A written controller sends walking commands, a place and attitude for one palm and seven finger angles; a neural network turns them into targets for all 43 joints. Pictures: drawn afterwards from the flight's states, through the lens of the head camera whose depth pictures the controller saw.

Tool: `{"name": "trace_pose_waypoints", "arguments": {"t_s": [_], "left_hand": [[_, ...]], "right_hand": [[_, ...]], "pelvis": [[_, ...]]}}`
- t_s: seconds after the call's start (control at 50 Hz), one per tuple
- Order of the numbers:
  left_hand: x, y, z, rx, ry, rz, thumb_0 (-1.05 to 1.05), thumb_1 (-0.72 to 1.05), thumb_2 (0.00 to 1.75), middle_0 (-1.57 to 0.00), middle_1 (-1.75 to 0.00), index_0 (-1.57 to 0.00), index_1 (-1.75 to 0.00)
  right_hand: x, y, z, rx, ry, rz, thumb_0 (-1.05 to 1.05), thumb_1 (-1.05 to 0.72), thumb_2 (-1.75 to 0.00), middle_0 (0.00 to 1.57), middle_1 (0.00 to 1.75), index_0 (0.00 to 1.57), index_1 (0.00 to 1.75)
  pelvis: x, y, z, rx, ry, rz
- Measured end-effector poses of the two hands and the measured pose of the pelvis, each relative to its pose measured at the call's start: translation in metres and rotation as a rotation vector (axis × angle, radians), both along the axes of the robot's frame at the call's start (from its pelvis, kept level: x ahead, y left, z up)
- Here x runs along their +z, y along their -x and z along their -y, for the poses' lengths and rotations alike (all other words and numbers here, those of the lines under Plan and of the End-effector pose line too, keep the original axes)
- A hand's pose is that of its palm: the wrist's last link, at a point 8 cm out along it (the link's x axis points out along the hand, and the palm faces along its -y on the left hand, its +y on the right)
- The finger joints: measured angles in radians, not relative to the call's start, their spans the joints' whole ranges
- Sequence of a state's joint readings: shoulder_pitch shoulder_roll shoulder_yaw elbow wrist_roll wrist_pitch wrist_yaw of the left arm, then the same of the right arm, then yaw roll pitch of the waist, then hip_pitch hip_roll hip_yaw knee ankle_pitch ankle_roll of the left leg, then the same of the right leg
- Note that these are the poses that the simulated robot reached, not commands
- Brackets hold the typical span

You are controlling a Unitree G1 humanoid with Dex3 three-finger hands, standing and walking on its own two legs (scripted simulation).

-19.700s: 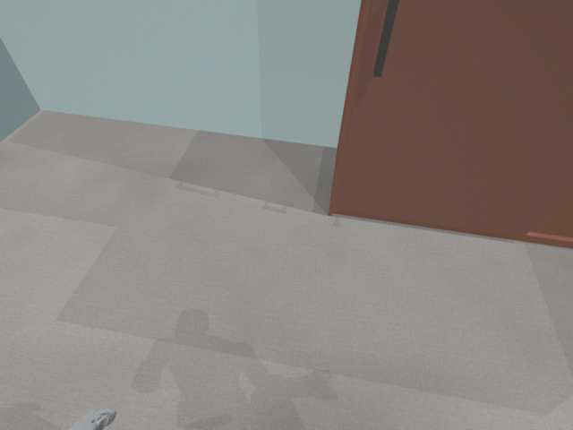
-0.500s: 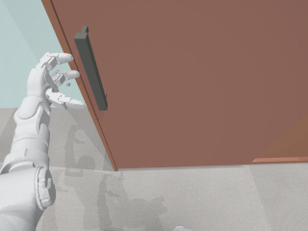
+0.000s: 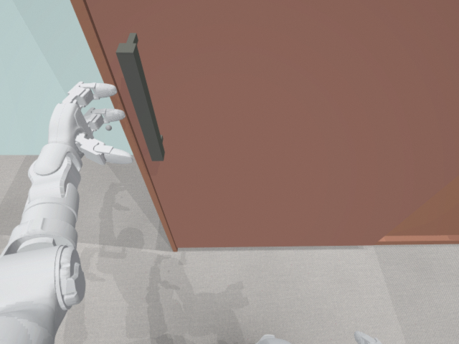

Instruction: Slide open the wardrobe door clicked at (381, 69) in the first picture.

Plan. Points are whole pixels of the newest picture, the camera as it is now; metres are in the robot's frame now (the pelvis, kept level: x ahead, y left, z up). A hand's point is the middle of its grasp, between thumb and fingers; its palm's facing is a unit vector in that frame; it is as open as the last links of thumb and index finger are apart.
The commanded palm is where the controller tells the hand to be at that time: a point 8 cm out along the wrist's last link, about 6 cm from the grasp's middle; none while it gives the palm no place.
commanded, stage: move the hooked fingers beside the handle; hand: left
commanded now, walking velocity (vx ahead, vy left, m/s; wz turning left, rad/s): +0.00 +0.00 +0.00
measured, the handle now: (147, 105) +0.51 +0.15 +0.12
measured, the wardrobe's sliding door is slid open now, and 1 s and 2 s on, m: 0.00 0.00 0.00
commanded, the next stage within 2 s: feel for the door with the fingertips in 0.08 s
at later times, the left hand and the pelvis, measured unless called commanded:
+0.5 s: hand (125, 130) +0.45 +0.18 +0.12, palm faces -0.01 -1.00 +0.01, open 14.0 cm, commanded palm +0.42 +0.23 +0.12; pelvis +0.01 +0.00 +0.00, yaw +0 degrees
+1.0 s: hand (122, 119) +0.47 +0.18 +0.12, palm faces +0.01 -1.00 -0.01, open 13.8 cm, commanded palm +0.45 +0.23 +0.12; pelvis +0.00 +0.00 +0.00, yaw +0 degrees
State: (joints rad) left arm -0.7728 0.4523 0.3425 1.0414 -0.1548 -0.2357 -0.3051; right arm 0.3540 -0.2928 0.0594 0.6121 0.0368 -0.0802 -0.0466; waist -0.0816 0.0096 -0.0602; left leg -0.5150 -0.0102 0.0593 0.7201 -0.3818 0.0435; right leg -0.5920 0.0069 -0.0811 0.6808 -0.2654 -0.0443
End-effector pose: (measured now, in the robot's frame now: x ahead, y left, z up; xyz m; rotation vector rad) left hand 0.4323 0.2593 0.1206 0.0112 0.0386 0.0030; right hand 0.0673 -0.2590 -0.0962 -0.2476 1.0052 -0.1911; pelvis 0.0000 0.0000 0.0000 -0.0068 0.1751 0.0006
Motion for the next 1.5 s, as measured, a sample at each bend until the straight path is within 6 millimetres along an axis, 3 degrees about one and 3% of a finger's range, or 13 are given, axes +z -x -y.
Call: {"name": "trace_pose_waypoints", "arguments": {"t_s": [0.3, 0.5, 0.68, 0.84, 1.18, 1.32, 1.5], "left_hand": [[0.003, -0.002, 0.003, -0.015, 0.001, 0.025, -0.01, -0.5, 0.3, -0.3, -1.2, -0.3, -1.2], [-0.003, 0.004, 0.029, -0.017, 0.02, 0.024, -0.01, -0.5, 0.3, -0.3, -1.2, -0.3, -1.2], [0.001, 0.0, 0.029, 0.018, 0.002, 0.039, -0.01, -0.5, 0.3, -0.3, -1.2, -0.3, -1.2], [0.006, -0.012, 0.024, 0.003, 0.005, 0.015, -0.01, -0.5, 0.3, -0.3, -1.2, -0.31, -1.21], [0.005, -0.015, 0.022, 0.006, -0.001, 0.028, -0.01, -0.5, 0.3, -0.35, -1.24, -0.35, -1.25], [0.003, -0.013, 0.029, -0.015, -0.004, 0.03, -0.01, -0.5, 0.3, -0.32, -1.22, -0.32, -1.22], [0.0, -0.01, 0.044, -0.013, 0.003, 0.042, -0.01, -0.5, 0.3, -0.3, -1.21, -0.3, -1.21]], "right_hand": [[-0.003, 0.018, 0.0, -0.032, -0.007, -0.072, 0.01, -0.91, -0.9, 0.2, 0.3, 0.2, 0.3], [-0.001, 0.001, -0.003, -0.016, -0.023, -0.017, 0.01, -0.91, -0.9, 0.2, 0.3, 0.2, 0.3], [-0.001, -0.006, -0.005, -0.001, -0.024, 0.012, 0.01, -0.91, -0.9, 0.2, 0.3, 0.2, 0.3], [-0.006, 0.012, 0.0, -0.008, -0.013, -0.041, 0.01, -0.91, -0.9, 0.2, 0.3, 0.2, 0.3], [-0.009, 0.05, 0.007, -0.029, 0.004, -0.132, 0.01, -0.91, -0.9, 0.2, 0.3, 0.2, 0.3], [-0.009, 0.047, 0.003, -0.033, -0.008, -0.107, 0.01, -0.91, -0.9, 0.2, 0.3, 0.2, 0.3], [-0.008, 0.029, -0.003, -0.03, -0.032, -0.055, 0.01, -0.91, -0.9, 0.2, 0.3, 0.2, 0.3]], "pelvis": [[0.001, -0.007, -0.001, -0.004, 0.005, -0.005], [0.002, -0.007, -0.001, -0.003, 0.002, 0.014], [0.001, -0.001, 0.002, -0.003, -0.002, 0.02], [0.0, 0.001, 0.004, 0.004, -0.002, -0.001], [-0.004, 0.008, 0.004, 0.01, 0.002, -0.028], [-0.004, 0.007, 0.002, 0.002, 0.002, -0.023], [-0.002, 0.002, 0.0, -0.01, -0.001, -0.012]]}}
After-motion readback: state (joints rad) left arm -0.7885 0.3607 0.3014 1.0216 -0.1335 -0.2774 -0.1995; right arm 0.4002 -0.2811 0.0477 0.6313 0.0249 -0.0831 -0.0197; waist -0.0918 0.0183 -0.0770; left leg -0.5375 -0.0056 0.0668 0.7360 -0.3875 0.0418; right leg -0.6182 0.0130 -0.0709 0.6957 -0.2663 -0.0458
